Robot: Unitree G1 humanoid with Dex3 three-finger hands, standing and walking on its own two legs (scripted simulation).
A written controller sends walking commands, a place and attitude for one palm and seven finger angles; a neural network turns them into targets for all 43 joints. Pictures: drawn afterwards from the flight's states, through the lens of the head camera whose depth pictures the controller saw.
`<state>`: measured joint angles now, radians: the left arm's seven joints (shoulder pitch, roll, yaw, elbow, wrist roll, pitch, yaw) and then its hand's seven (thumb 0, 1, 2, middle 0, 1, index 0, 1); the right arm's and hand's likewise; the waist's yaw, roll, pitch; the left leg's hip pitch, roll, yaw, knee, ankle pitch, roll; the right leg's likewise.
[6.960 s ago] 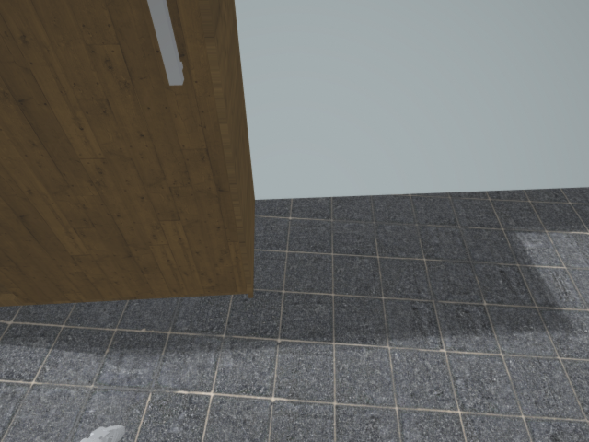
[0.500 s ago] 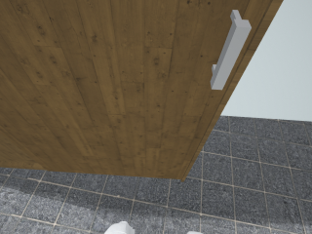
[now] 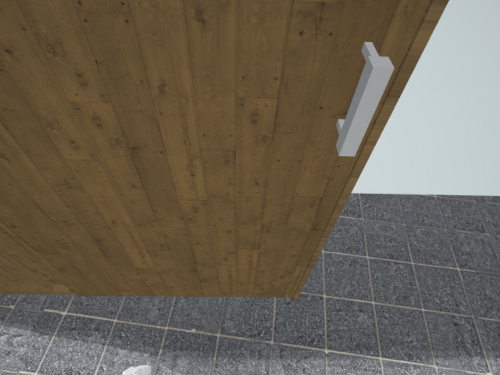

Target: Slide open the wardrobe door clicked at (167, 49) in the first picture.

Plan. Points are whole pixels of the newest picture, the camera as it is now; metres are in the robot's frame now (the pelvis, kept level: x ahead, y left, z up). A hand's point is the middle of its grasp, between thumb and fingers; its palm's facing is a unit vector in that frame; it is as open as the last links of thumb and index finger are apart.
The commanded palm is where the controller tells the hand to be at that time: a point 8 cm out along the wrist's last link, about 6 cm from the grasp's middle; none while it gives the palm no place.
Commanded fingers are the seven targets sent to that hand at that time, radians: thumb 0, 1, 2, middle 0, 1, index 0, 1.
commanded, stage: come to a stop and stand still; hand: right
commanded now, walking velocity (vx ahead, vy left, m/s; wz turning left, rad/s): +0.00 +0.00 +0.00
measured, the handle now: (356, 102) +0.43 -0.13 +0.22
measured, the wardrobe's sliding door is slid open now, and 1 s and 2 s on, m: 0.00 0.00 0.00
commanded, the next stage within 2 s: look again from close up in 1.18 s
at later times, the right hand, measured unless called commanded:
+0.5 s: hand out of the picture -0.01 -0.21 -0.17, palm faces +0.03 +0.98 -0.18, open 7.3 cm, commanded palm none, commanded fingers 0.00 -0.90 -0.90 0.20 0.30 0.20 0.30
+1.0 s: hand out of the picture +0.00 -0.20 -0.17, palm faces +0.00 +0.98 -0.22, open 7.3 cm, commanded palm none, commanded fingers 0.00 -0.90 -0.90 0.20 0.30 0.20 0.30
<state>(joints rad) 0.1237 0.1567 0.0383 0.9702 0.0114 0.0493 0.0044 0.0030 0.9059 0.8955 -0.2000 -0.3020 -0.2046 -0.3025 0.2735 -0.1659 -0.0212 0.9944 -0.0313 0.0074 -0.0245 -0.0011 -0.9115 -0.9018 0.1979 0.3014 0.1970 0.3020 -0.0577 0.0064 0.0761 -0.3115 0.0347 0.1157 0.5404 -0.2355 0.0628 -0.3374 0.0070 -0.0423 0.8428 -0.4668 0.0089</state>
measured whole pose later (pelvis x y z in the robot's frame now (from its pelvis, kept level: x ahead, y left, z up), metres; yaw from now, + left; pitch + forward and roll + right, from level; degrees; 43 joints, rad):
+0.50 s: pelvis -0.02 -0.03 +0.00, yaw +1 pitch -2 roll -1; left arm 0.35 0.10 -0.01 1.11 0.02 0.00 0.02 0.00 0.91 0.90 -0.20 -0.30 -0.20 -0.30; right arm 0.27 -0.16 -0.01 1.10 -0.01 0.01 -0.02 0.00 -0.92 -0.90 0.20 0.30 0.19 0.30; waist -0.02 0.03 0.03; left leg -0.27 0.05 0.09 0.44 -0.15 0.00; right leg -0.13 0.00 -0.06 0.43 -0.27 -0.01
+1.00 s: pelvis +0.00 -0.03 +0.00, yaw +2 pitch -2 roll -1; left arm 0.35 0.15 -0.01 1.05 0.01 -0.02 0.02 0.01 0.92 0.90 -0.20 -0.30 -0.20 -0.30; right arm 0.31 -0.12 0.02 1.12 -0.01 -0.02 -0.03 0.00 -0.91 -0.90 0.20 0.30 0.20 0.30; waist 0.00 -0.05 -0.01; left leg -0.27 0.05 0.07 0.52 -0.21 0.01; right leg -0.11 0.00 -0.07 0.46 -0.32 -0.01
